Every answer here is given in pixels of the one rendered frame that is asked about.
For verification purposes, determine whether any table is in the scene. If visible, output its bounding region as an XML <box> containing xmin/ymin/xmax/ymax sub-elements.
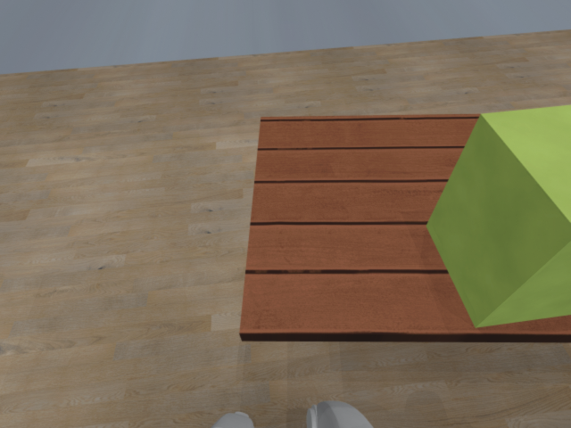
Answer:
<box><xmin>239</xmin><ymin>114</ymin><xmax>571</xmax><ymax>342</ymax></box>

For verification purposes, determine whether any carton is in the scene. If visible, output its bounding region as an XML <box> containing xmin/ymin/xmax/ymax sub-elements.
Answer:
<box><xmin>426</xmin><ymin>105</ymin><xmax>571</xmax><ymax>328</ymax></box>

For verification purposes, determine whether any right robot thigh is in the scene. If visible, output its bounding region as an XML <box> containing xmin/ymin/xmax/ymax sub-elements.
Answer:
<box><xmin>306</xmin><ymin>400</ymin><xmax>374</xmax><ymax>428</ymax></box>

